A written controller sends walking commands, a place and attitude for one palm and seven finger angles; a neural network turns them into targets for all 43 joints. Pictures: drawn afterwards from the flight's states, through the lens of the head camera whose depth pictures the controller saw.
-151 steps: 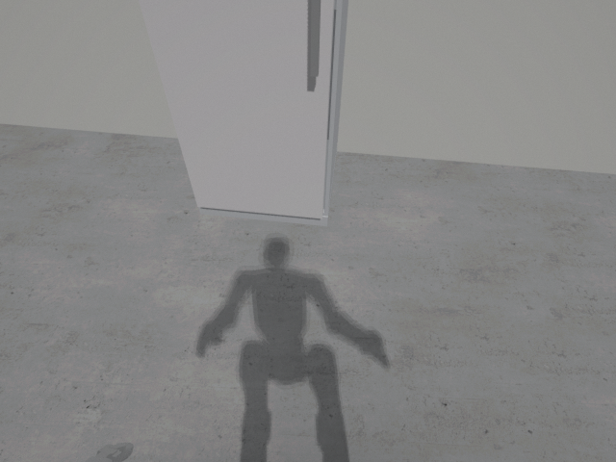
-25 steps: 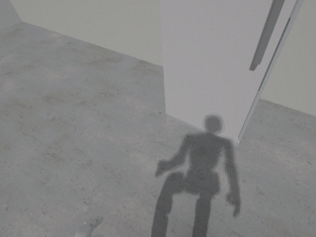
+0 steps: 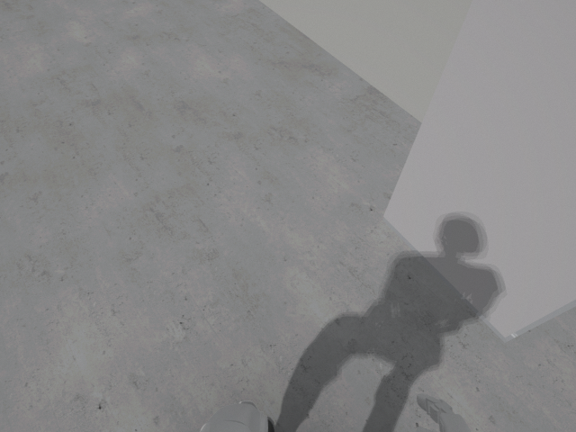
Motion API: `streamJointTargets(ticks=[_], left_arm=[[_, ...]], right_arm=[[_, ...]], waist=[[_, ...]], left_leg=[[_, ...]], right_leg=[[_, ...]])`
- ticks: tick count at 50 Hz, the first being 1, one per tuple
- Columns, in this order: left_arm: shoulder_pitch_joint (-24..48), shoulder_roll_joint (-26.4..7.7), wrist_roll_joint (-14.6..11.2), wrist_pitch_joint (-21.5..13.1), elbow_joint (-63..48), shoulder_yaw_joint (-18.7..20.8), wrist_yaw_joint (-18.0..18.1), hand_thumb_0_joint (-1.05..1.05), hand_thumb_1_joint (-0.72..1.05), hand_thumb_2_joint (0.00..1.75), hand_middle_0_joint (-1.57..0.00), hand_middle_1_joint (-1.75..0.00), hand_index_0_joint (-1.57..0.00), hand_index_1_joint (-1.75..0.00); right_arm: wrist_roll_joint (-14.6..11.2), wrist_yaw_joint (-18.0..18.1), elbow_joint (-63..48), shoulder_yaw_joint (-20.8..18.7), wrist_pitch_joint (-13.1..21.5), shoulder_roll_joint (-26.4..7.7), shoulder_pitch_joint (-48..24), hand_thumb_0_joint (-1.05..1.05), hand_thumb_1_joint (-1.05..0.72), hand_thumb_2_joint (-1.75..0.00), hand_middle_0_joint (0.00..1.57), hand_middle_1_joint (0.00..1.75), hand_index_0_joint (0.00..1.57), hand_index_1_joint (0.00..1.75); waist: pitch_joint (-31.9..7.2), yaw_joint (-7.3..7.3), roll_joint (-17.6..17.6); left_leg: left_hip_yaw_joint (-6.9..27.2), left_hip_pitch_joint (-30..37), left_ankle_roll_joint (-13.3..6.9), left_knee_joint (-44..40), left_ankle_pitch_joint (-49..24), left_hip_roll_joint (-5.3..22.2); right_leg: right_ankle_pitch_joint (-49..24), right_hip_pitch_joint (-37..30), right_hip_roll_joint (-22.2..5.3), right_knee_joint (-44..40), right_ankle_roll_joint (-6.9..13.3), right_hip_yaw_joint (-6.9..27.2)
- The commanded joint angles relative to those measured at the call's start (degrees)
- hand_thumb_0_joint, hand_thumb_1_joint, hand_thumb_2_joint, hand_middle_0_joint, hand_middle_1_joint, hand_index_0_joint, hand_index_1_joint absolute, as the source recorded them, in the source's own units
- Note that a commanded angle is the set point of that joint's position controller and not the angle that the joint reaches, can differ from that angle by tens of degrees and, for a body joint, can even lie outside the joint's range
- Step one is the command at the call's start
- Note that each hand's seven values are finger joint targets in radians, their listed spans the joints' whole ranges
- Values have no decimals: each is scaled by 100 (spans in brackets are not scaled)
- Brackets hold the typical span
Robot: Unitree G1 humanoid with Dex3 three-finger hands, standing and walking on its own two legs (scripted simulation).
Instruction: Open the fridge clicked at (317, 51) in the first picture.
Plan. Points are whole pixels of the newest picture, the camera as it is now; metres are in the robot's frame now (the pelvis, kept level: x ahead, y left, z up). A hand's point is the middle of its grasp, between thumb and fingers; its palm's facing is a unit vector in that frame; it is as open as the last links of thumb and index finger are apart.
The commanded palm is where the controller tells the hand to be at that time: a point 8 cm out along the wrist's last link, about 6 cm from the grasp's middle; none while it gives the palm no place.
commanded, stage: walk to a spot facing it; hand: right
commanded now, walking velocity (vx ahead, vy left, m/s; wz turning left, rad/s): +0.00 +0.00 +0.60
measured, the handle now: out of the picture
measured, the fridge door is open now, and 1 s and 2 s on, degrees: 0 0 0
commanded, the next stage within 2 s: none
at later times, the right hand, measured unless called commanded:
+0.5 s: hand out of the picture +0.15 -0.27 -0.16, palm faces -0.18 +0.96 -0.20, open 7.4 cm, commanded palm none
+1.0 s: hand (389, 365) +0.24 -0.13 -0.13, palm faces -0.57 +0.77 -0.29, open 7.4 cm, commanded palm none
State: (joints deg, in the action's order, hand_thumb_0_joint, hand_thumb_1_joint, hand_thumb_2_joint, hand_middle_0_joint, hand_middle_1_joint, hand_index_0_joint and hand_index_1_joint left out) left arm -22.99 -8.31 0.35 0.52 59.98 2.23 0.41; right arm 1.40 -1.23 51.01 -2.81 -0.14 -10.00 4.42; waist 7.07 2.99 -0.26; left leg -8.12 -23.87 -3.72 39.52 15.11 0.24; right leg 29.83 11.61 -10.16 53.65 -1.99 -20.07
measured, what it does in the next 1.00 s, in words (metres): steps on the spot, turning left: right foot, then left foot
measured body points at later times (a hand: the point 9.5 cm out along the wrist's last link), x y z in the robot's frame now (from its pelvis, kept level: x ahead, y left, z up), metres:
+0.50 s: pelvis +0.04 -0.07 +0.02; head +0.08 -0.11 +0.47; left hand +0.11 +0.19 -0.09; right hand +0.16 -0.32 -0.14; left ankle +0.01 +0.06 -0.65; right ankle +0.07 -0.17 -0.71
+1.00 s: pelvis +0.02 -0.05 +0.01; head +0.03 +0.00 +0.46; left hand -0.14 +0.16 -0.15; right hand +0.27 -0.17 -0.11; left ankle -0.03 +0.02 -0.71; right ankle +0.07 -0.18 -0.67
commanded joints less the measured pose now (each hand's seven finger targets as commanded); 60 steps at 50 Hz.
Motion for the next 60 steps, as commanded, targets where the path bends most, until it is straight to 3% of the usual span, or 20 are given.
streamJointTargets(ticks=[1, 4, 6, 13, 16, 18, 19, 20, 21, 24, 30, 41, 45, 46, 47, 48, 49, 51, 54, 60], left_arm=[[751, -707, -7, -92, -1031, 166, 104, 0, 90, 90, -20, -30, -20, -30], [617, -681, 82, 97, -859, 202, 103, 0, 90, 90, -20, -30, -20, -30], [448, -648, 91, 163, -801, 204, 106, 0, 90, 90, -20, -30, -20, -30], [1383, -702, 50, 60, -1244, 177, 93, 0, 90, 90, -20, -30, -20, -30], [1321, -751, -1, -4, -1317, 169, 124, 0, 90, 90, -20, -30, -20, -30], [914, -887, -19, -64, -1215, 198, 160, 0, 90, 90, -20, -30, -20, -30], [705, -1227, -3, -115, -1179, 251, 175, 0, 90, 90, -20, -30, -20, -30], [821, -1822, 77, -123, -1311, 361, 151, 0, 90, 90, -20, -30, -20, -30], [930, -1869, 100, -69, -1397, 338, 142, 0, 90, 90, -20, -30, -20, -30], [1854, -1242, 89, -131, -1605, 156, 184, 0, 90, 90, -20, -30, -20, -30], [1004, -1156, 66, -156, -1299, 213, 186, 0, 90, 90, -20, -30, -20, -30], [541, -1405, 125, -94, -879, 417, 91, 0, 90, 90, -20, -30, -20, -30], [629, -1374, 84, -66, -874, 418, 26, 0, 90, 90, -20, -30, -20, -30], [581, -1064, 27, -28, -1017, 341, -11, 0, 90, 90, -20, -30, -20, -30], [976, -762, 60, 25, -1327, 211, -11, 0, 90, 90, -20, -30, -20, -30], [1046, -913, 46, 101, -1327, 240, 67, 0, 90, 90, -20, -30, -20, -30], [1154, -901, 57, 148, -1290, 236, 65, 0, 90, 90, -20, -30, -20, -30], [1200, -1026, 121, 157, -1150, 277, 15, 0, 90, 90, -20, -30, -20, -30], [897, -1024, 164, 127, -974, 310, -49, 0, 90, 90, -20, -30, -20, -30], [1341, -1030, 174, 20, -1068, 312, -89, 0, 90, 90, -20, -30, -20, -30]], right_arm=[[-127, 294, -40, -427, 31, -1471, 1445, 0, -90, -90, 20, 30, 20, 30], [-75, 295, -241, -326, 35, -1160, 527, 0, -90, -90, 20, 30, 20, 30], [-41, 267, -284, -321, 42, -1155, 427, 0, -90, -90, 20, 30, 20, 30], [15, 177, -297, -405, -46, -1277, 774, 0, -90, -90, 20, 30, 20, 30], [18, 183, -387, -450, -102, -1377, 698, 0, -90, -90, 20, 30, 20, 30], [-40, 183, -458, -433, -156, -1303, 514, 0, -90, -90, 20, 30, 20, 30], [-86, 177, -539, -370, -179, -1009, 556, 0, -90, -90, 20, 30, 20, 30], [-119, 105, -676, -310, -191, -703, 741, 0, -90, -90, 20, 30, 20, 30], [-10, 101, -611, -362, -205, -950, 682, 0, -90, -90, 20, 30, 20, 30], [40, -16, -300, -490, -273, -1075, 1028, 0, -90, -90, 20, 30, 20, 30], [-13, -45, -285, -394, -344, -798, 860, 0, -90, -90, 20, 30, 20, 30], [-23, -41, -450, -265, -276, -547, 191, 0, -90, -90, 20, 30, 20, 30], [-13, 36, -299, -328, -146, -794, 810, 0, -90, -90, 20, 30, 20, 30], [44, 114, -199, -424, -54, -1412, 1265, 0, -90, -90, 20, 30, 20, 30], [-19, 196, -129, -527, -55, -1941, 1488, 0, -90, -90, 20, 30, 20, 30], [-73, 247, -111, -510, -89, -1840, 1509, 0, -90, -90, 20, 30, 20, 30], [-80, 291, -156, -501, -99, -1581, 1255, 0, -90, -90, 20, 30, 20, 30], [-102, 244, -296, -373, -59, -1264, 746, 0, -90, -90, 20, 30, 20, 30], [-87, 178, -294, -331, 64, -1189, 633, 0, -90, -90, 20, 30, 20, 30], [-75, 107, -68, -321, 222, -1179, 1327, 0, -90, -90, 20, 30, 20, 30]], waist=[[-1650, -769, 661], [-941, -184, 256], [-870, -54, 438], [-999, -394, 1045], [-1231, -356, 1123], [-1412, -127, 1000], [-1528, -35, 3], [-1323, -137, -1870], [-1062, -90, -1476], [-603, -544, -1010], [-753, -285, -897], [-895, 12, -1247], [-1202, -413, -657], [-1455, -645, 947], [-1342, -755, 1949], [-1368, -756, 1371], [-1148, -678, 1456], [-726, -458, 867], [-681, -279, 820], [-525, -479, 695]], left_leg=[[2652, 2766, -1118, -1361, -4718, 2004], [2014, 1004, -664, -1824, -3162, 1401], [1855, 589, -576, -1924, -2666, 1194], [2437, 818, -619, -1716, -2132, 942], [2717, 989, -555, -1415, -2549, 940], [2649, 520, -181, -977, -2209, 699], [2260, -198, 112, -320, -1044, 210], [1329, -1387, 524, 1091, 1715, -475], [1291, -1237, 607, 2224, 1938, -196], [1125, -1055, 755, 3276, 872, 16], [871, -1195, 923, 3153, 466, 182], [239, -172, 687, 629, 1103, 259], [247, 1529, 377, -1265, -450, 233], [1810, 2670, -47, -1859, -1643, 1370], [3202, 2667, -628, -1838, -3823, 2386], [2846, 2387, -903, -1777, -3714, 2377], [2599, 2156, -697, -1962, -2811, 1927], [2372, 1821, -502, -2206, -1477, 1476], [2018, 1641, -340, -2420, -791, 1112], [2564, 1900, -495, -2655, -53, 1097]], right_leg=[[89, 2407, 98, 2529, -209, 1812], [-613, 1760, 107, 1856, -290, 1877], [-763, 1584, 204, 1489, -340, 1835], [-658, 1312, 625, -384, -321, 1734], [-668, 832, 833, -1320, -251, 1695], [-1501, -266, 829, -2696, -183, 1680], [-1687, -1040, 54, -3416, 11, 2426], [-2563, -1327, -1587, -3819, 526, 3910], [-2815, -577, -1981, -3753, 928, 4048], [-2871, 138, -956, -3721, 627, 2526], [-3687, -778, -800, -3512, 716, 1705], [-4138, -998, -1314, -3069, 897, 1144], [-3592, -123, -1155, -1773, 279, 570], [-1803, 1185, -609, -465, -106, 340], [716, 2361, 155, 790, -328, 796], [686, 2333, 125, 1301, -249, 1581], [221, 2458, 30, 1376, -217, 1769], [-642, 2505, 31, 1493, -324, 1850], [-1254, 2290, 117, 1182, -415, 1778], [-1462, 2666, 209, 783, -444, 1889]])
